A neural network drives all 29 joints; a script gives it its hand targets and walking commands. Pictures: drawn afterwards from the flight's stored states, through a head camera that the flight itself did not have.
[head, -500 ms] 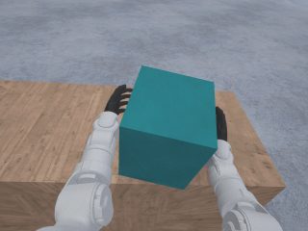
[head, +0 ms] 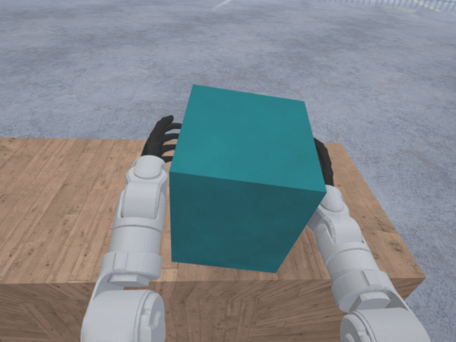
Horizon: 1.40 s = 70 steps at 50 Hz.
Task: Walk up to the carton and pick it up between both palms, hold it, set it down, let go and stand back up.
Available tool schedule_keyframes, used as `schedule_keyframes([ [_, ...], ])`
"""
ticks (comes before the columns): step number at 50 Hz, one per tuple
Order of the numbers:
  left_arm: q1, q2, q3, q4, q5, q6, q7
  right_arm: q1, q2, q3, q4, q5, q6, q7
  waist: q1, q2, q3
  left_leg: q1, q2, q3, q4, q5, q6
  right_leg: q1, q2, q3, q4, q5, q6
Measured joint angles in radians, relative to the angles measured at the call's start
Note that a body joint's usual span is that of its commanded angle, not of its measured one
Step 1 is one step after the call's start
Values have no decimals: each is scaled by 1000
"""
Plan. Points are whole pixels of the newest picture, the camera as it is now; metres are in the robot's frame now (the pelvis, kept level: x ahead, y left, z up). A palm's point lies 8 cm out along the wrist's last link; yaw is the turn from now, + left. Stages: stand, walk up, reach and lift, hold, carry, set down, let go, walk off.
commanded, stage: reach and lift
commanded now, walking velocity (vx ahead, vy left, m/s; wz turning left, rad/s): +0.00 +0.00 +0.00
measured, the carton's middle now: (236, 183) +0.37 -0.02 +0.13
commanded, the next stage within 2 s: hold in 1.38 s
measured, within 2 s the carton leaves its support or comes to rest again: neither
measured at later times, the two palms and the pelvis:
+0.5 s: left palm (150, 153) +0.36 +0.12 +0.21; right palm (329, 160) +0.35 -0.17 +0.20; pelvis -0.02 -0.02 +0.00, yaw +1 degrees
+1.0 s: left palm (137, 139) +0.37 +0.14 +0.24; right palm (322, 139) +0.36 -0.16 +0.23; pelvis -0.02 -0.02 +0.00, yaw +0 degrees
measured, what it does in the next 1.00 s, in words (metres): stands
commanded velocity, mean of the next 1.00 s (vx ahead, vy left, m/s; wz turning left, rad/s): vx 0.00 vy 0.00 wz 0.00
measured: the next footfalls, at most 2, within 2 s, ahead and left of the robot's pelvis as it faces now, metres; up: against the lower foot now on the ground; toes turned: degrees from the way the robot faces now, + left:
none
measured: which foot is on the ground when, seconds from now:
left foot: down 0.00-1.00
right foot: down 0.00-1.00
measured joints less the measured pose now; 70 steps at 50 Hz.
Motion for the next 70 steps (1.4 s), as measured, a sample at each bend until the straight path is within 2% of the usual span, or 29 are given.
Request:
schedule_keyframes([
  [9, 5, -39, 31, -96, 43, 108, 5, -21, -45, 59, -27, 45, 79, 5, 9, -1, 27, 13, 11, 8, 24, -9, -6, 4, 10, 10, 34, -10, -8],
  [14, -9, -34, 35, -136, 33, 144, 21, -67, -60, 66, -37, 55, 113, 11, 15, 0, 24, -21, 20, 2, 35, -1, -16, -30, 19, 4, 49, -7, -18],
  [22, -68, -10, 63, -91, 26, 173, 23, -168, -62, 40, 17, 39, 171, 23, 14, 4, -14, -61, 29, -17, 37, 15, -31, -72, 29, -12, 65, -3, -34],
  [30, -95, 7, 86, -44, 9, 211, 20, -213, -74, 63, 54, 63, 237, 6, 6, 7, -66, -80, 32, -28, 38, 22, -38, -94, 32, -21, 81, -8, -42],
  [38, -153, 32, 99, 32, -5, 228, 21, -280, -77, 43, 114, 65, 275, 3, 20, 13, -99, -108, 30, -25, 51, 21, -37, -127, 31, -14, 101, -12, -42],
  [48, -211, 63, 69, 98, -42, 236, 50, -356, -100, 36, 189, 86, 293, 10, 33, 18, -123, -147, 29, -27, 60, 20, -34, -157, 32, -11, 90, -2, -38],
  [57, -189, 68, 21, 65, -91, 253, 100, -346, -130, 82, 161, 145, 323, 0, 26, 29, -149, -174, 32, -32, 77, 3, -33, -168, 39, -11, 75, -3, -35],
  [61, -177, 57, 28, 44, -89, 267, 102, -338, -144, 106, 139, 175, 345, -9, 23, 40, -152, -165, 33, -31, 82, -7, -31, -157, 40, -7, 72, -7, -33],
  [70, -163, 44, 50, -1, -101, 304, 109, -334, -170, 155, 88, 224, 404, -34, 38, 68, -168, -154, 34, -20, 88, -23, -27, -151, 42, 11, 76, -17, -28],
])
